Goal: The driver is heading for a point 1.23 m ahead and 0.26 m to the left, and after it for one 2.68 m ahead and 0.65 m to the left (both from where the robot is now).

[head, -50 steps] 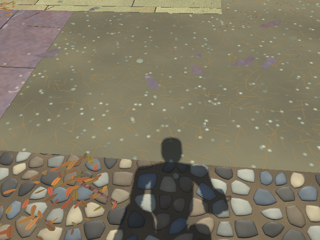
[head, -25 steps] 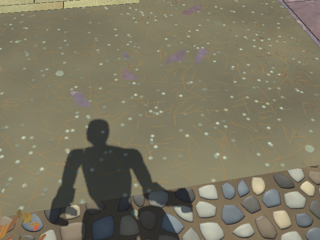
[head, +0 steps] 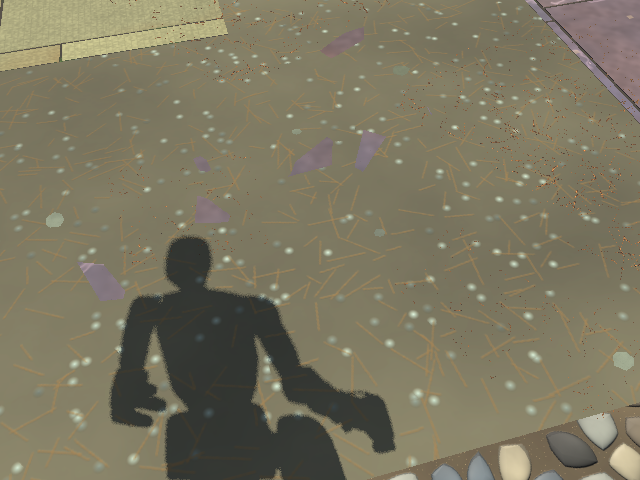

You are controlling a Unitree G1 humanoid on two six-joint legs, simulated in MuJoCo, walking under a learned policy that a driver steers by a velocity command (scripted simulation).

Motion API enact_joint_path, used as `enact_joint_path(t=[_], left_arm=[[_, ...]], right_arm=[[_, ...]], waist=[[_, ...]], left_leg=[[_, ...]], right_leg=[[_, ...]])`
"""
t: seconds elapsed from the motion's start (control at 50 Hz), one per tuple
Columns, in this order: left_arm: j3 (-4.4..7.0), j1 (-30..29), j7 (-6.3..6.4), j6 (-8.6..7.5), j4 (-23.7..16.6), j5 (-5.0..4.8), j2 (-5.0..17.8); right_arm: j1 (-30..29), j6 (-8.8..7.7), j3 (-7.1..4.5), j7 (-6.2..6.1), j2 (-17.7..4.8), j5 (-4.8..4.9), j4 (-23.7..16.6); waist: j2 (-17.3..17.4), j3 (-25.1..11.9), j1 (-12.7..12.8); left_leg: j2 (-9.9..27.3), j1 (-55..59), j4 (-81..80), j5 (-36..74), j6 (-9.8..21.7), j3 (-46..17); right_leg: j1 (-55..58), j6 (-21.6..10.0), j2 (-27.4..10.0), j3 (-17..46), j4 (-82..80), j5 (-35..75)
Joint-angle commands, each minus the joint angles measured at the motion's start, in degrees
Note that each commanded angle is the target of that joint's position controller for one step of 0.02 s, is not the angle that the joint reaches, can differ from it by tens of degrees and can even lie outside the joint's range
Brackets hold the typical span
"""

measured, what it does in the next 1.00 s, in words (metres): walks ahead: left foot, then right foot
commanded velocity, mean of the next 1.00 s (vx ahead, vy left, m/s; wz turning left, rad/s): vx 0.50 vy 0.00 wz -0.01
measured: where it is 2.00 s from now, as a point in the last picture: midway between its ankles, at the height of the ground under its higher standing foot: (315, 248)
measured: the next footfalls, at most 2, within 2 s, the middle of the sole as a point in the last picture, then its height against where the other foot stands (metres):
left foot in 0.36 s outside the picture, level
right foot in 0.90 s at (375, 394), level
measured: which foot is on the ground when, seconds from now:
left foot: up 0.00-0.34, down 0.36-0.92, up 0.94-1.00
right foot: down 0.00-0.38, up 0.40-0.88, down 0.90-1.00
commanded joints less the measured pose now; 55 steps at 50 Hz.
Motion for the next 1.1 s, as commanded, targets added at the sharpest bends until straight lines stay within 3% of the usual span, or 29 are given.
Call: enact_joint_path(t=[0.02,0.08,0.16,0.26,0.3,0.34,0.36,0.38,0.4,0.42,0.44,0.46,0.48,0.5,0.56,0.62,0.68,0.76,0.8,0.86,0.88,0.9,0.92,0.94,0.96,0.98,1.0,1.04,1.1], left_arm=[[1.77,-0.78,0.06,-2.00,-2.61,-0.01,6.24],[2.27,1.51,0.94,-2.02,-0.77,-0.06,7.73],[2.61,4.49,1.61,-1.54,1.08,-0.61,9.17],[3.18,7.93,1.84,-0.69,3.92,-1.44,10.48],[3.42,7.75,2.07,-0.15,4.62,-1.62,10.97],[3.07,6.29,2.31,0.38,4.77,-1.64,10.28],[1.94,6.59,2.48,0.44,4.04,-0.88,7.71],[0.15,12.56,2.15,-0.61,2.41,-0.36,2.07],[0.48,11.19,1.93,-1.87,3.32,-0.76,4.50],[1.62,6.54,1.60,-2.50,2.24,-2.26,8.53],[1.46,2.77,1.72,-2.67,1.35,-2.34,8.44],[1.56,0.67,2.02,-2.43,1.05,-1.51,7.85],[1.88,1.13,2.23,-1.77,1.24,-1.08,7.41],[1.82,2.39,2.21,-1.04,1.61,-1.03,6.41],[1.57,1.29,2.46,0.12,1.34,-0.62,4.79],[1.20,-3.99,2.29,-0.01,0.15,-0.31,3.85],[0.65,-9.62,1.60,-0.40,-0.92,-0.67,2.73],[0.27,-16.12,0.36,-0.87,-2.89,-1.22,2.75],[0.27,-17.67,-0.35,-1.23,-3.83,-1.33,3.27],[1.16,-12.94,-0.79,-1.67,-2.94,-1.13,5.69],[2.23,-5.90,-0.53,-1.70,-0.71,-0.85,7.43],[3.58,4.32,0.01,-1.67,2.14,-0.46,10.68],[4.86,11.52,0.51,-1.46,3.24,0.54,16.75],[4.03,12.93,0.25,-1.25,4.03,-0.52,14.16],[2.86,9.01,0.33,-1.25,3.48,-0.89,10.73],[2.23,4.79,0.53,-1.15,2.66,-0.77,8.74],[1.68,1.08,0.40,-1.15,2.38,-0.33,7.25],[1.04,-2.09,0.16,-1.62,2.33,0.40,5.13],[1.53,-0.79,0.45,-2.42,3.82,0.03,6.93]], right_arm=[[2.67,1.01,-0.87,-0.30,-2.55,-0.52,-2.95],[-3.13,1.14,-0.72,-0.20,-2.27,-1.07,-4.54],[-10.97,0.51,-0.15,0.64,-1.31,-0.58,-5.98],[-17.36,0.00,-0.15,2.00,-2.52,-0.10,-8.50],[-16.00,-0.38,-0.51,2.40,-3.67,-0.07,-8.59],[-5.65,-0.61,-2.23,2.07,-6.53,-0.50,-5.47],[4.50,-0.66,-3.66,1.55,-10.44,-0.93,-3.05],[9.91,-0.38,-5.04,1.28,-16.67,-1.71,-2.19],[11.50,-0.28,-3.81,1.52,-12.15,-0.79,-1.91],[7.28,-0.32,-2.84,1.46,-9.30,-0.49,-2.50],[3.29,-0.17,-2.32,1.36,-7.50,-0.61,-3.40],[-0.08,-0.13,-1.78,1.47,-5.70,-1.03,-3.72],[-1.93,-0.39,-1.25,1.56,-4.05,-1.62,-3.95],[-2.45,-0.60,-1.22,1.62,-3.82,-1.73,-3.79],[-0.96,-1.39,-1.76,1.15,-5.61,-1.32,-2.47],[1.49,-1.05,-2.00,0.27,-6.61,-0.98,-1.13],[3.88,-0.70,-2.06,-0.16,-7.28,-0.48,0.00],[7.87,0.19,-2.27,-0.30,-7.89,-0.04,2.11],[8.47,0.79,-2.52,-0.49,-8.27,0.15,2.88],[6.57,1.51,-3.04,-0.84,-9.53,0.39,3.02],[5.35,1.81,-2.88,-0.91,-9.15,0.46,2.83],[5.32,1.89,-2.08,-0.99,-7.23,-0.09,2.13],[10.51,1.03,-0.32,-0.72,-1.70,-1.16,0.50],[11.23,-0.41,0.10,-0.23,-1.45,-0.54,1.28],[6.39,-1.39,-1.33,0.19,-6.65,1.04,0.32],[1.78,-1.84,-1.32,0.28,-7.09,1.51,-0.92],[-0.30,-1.70,-1.39,0.03,-6.36,0.85,-1.17],[1.20,-0.27,-1.75,-0.26,-4.96,0.04,-0.58],[0.42,1.08,-1.54,-0.59,-3.10,-0.45,-0.96]], waist=[[-5.30,-3.32,-2.03],[-4.27,-0.82,-1.00],[-4.48,1.13,1.87],[-5.14,2.52,3.89],[-6.12,1.59,2.59],[-5.89,-4.43,-2.92],[-2.43,-12.13,-6.63],[12.18,-19.41,-4.86],[13.58,-23.28,-6.44],[9.48,-15.03,-6.11],[5.39,-10.01,-4.86],[3.01,-5.89,-3.27],[3.91,-4.14,-1.28],[4.85,-3.86,-0.08],[2.90,-2.36,0.78],[1.78,-1.01,-0.50],[2.08,0.38,-2.51],[2.03,2.69,-4.89],[2.46,3.34,-4.75],[3.98,0.33,-0.99],[3.47,-3.85,2.84],[1.24,-11.16,6.70],[-11.22,-20.13,5.89],[-17.99,-25.16,6.07],[-12.59,-16.86,6.36],[-8.99,-10.60,5.31],[-5.16,-5.94,3.38],[-6.68,-3.31,-0.01],[-5.53,-1.62,-1.10]], left_leg=[[3.71,-6.33,-3.12,4.76,-0.79,-2.65],[3.93,-9.95,-12.23,14.18,-1.64,-2.71],[1.47,-7.58,-26.41,24.21,-1.42,-0.69],[-0.30,-7.56,-34.34,20.38,0.50,-0.35],[-1.39,-4.49,-36.35,15.96,2.23,0.52],[-4.93,10.43,-38.91,15.08,4.70,3.95],[0.60,26.32,-37.05,17.34,7.67,-2.13],[15.01,47.95,-41.06,9.70,17.08,-28.47],[16.95,50.79,-49.10,2.08,19.02,-42.06],[15.16,45.07,-49.57,-1.05,16.00,-34.12],[12.93,37.13,-50.17,1.20,13.93,-26.61],[10.74,29.16,-52.00,5.42,13.02,-21.42],[8.75,23.77,-53.81,9.30,12.08,-17.70],[8.02,20.91,-55.46,11.31,12.16,-15.78],[7.59,18.84,-58.48,18.79,13.33,-10.89],[6.62,20.90,-59.30,22.97,12.34,-6.85],[5.34,22.00,-59.77,21.92,10.95,-3.66],[7.33,27.20,-58.13,20.20,10.79,-3.54],[9.05,30.53,-56.16,21.91,10.33,-4.13],[9.53,33.07,-49.40,36.07,8.61,-3.52],[7.17,31.72,-41.33,44.52,7.32,-1.36],[4.09,23.93,-28.27,40.58,5.38,0.96],[-3.91,2.48,-5.70,16.80,1.59,3.39],[-8.81,-9.38,5.65,-13.11,0.55,-3.30],[-4.75,-15.55,10.13,-11.07,1.43,-5.84],[-1.70,-16.12,8.66,-5.79,2.20,-4.14],[0.62,-13.80,4.74,-1.29,2.08,-3.04],[2.93,-7.21,-0.73,3.39,1.70,-3.51],[3.38,-7.56,-6.33,7.97,0.18,-2.75]], right_leg=[[5.85,-11.67,-15.86,15.58,-15.79,10.72],[6.21,-11.01,-14.81,11.75,-17.65,11.12],[7.49,-8.49,-13.03,7.26,-17.92,9.17],[15.16,-7.24,-16.49,8.26,-13.77,7.62],[17.76,-6.19,-17.55,8.90,-10.64,11.90],[17.02,-3.81,-14.12,5.82,1.55,27.53],[9.23,-1.57,-10.85,2.78,16.34,22.13],[-14.67,3.23,-1.28,0.74,39.31,-2.86],[-22.95,3.31,0.22,9.24,47.78,-23.30],[-28.48,2.41,-3.32,9.99,51.35,-20.28],[-28.14,1.72,-6.44,8.25,49.45,-14.91],[-25.97,1.70,-8.37,7.45,45.55,-10.92],[-22.19,1.62,-9.98,7.91,42.40,-8.04],[-19.43,1.84,-10.37,7.88,40.96,-6.42],[-20.18,3.31,-10.81,7.27,35.36,-1.65],[-22.62,4.30,-10.62,6.77,25.25,7.04],[-20.76,4.29,-9.02,5.21,15.34,13.94],[-20.93,3.69,-7.42,4.16,8.16,13.82],[-21.18,2.46,-6.99,4.31,6.00,10.64],[-12.33,-0.16,-4.39,2.29,3.51,4.98],[-2.33,-1.61,-2.43,0.44,2.02,5.70],[14.13,-4.07,-5.63,3.83,4.21,7.53],[36.88,-11.74,-20.42,26.82,3.69,4.73],[42.46,-16.68,-25.74,46.18,-6.10,-3.88],[36.53,-13.62,-23.58,39.97,-7.37,-8.74],[28.11,-11.32,-21.24,31.68,-8.30,-7.17],[19.34,-10.16,-18.85,25.90,-10.42,-2.94],[10.21,-8.96,-15.80,19.61,-14.11,2.44],[7.12,-10.08,-15.11,14.71,-17.27,8.77]])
